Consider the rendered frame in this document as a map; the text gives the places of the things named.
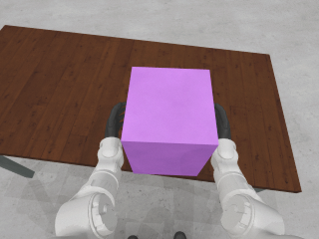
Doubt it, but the carton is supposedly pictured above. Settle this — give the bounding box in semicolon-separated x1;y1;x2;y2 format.
121;67;219;176

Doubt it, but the robot right upper arm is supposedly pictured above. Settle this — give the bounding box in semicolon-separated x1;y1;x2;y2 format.
220;194;304;239

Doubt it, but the table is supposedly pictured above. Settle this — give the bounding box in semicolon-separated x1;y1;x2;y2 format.
0;25;302;203

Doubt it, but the left robot forearm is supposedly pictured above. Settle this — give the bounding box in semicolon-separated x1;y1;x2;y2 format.
55;136;125;236

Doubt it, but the right robot hand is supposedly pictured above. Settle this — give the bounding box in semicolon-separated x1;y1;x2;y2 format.
213;103;231;140

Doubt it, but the right robot forearm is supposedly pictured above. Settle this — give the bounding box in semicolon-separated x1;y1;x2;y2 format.
210;138;285;234

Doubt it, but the left robot hand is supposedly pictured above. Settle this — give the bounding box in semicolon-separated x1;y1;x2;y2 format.
104;102;127;138

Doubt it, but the robot left upper arm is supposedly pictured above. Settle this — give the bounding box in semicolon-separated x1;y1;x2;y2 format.
45;192;118;239

